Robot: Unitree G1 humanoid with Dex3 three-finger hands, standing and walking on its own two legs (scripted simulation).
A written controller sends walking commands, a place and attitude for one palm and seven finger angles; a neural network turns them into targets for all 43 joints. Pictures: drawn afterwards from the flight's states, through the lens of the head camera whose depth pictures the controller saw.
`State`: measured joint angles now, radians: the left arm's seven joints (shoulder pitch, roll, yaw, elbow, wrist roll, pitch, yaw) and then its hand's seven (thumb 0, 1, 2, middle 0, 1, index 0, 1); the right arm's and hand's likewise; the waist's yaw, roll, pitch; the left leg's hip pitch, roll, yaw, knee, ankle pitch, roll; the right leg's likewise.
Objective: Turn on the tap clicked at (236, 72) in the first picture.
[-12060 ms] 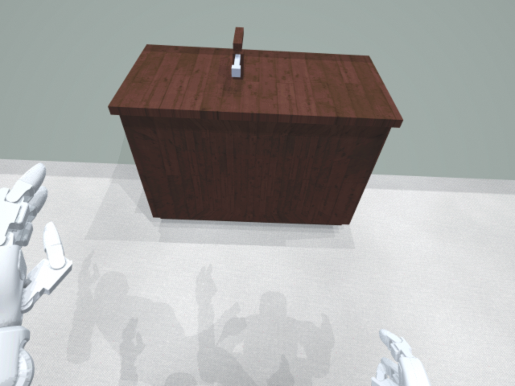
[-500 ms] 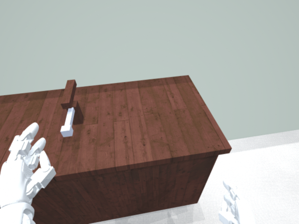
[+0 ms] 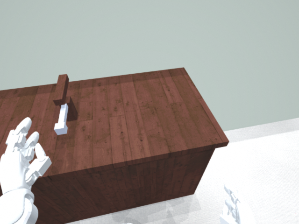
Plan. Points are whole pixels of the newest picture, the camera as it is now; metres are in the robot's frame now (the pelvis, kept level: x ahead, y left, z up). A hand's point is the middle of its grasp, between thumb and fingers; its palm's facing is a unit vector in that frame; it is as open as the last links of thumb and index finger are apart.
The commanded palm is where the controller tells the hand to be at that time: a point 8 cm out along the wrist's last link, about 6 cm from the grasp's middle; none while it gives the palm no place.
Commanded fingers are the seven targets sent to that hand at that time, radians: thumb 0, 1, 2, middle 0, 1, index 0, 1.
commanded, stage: reach beside the lever's end, fingers flat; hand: left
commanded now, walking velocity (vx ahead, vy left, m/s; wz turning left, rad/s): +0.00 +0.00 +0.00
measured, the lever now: (61, 128) +0.36 +0.32 +0.04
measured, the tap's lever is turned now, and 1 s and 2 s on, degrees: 0 0 1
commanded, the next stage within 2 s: push the lever round in 1.54 s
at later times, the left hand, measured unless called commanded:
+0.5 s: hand (49, 147) +0.27 +0.30 +0.08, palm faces +0.50 -0.86 -0.12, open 7.6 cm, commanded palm +0.23 +0.33 +0.08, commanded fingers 0.00 0.90 0.90 -0.17 -0.20 -0.17 -0.20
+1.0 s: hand (53, 140) +0.31 +0.32 +0.04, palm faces +0.51 -0.85 -0.11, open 7.8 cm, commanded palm +0.27 +0.36 +0.04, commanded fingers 0.00 0.90 0.90 -0.15 -0.15 -0.15 -0.15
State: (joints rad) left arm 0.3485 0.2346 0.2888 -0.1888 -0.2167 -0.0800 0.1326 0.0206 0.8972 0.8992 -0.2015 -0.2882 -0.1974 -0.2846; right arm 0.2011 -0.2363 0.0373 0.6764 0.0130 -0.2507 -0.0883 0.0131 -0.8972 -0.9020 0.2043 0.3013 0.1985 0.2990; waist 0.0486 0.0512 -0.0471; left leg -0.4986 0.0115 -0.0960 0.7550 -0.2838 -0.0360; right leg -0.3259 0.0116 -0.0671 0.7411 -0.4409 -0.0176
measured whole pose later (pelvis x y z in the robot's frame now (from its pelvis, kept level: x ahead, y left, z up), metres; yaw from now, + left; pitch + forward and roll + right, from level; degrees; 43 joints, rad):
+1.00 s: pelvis -0.01 +0.02 -0.02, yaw -1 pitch +9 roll -3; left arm -0.09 0.32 0.42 0.38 -0.16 -0.27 0.11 0.02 0.90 0.90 -0.16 -0.17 -0.16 -0.16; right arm 0.22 -0.24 0.02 0.69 0.00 -0.12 -0.07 0.01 -0.90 -0.90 0.21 0.30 0.20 0.30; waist 0.00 0.04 -0.07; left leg -0.75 0.02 -0.09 0.92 -0.33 -0.02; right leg -0.56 0.02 -0.06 0.88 -0.47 0.00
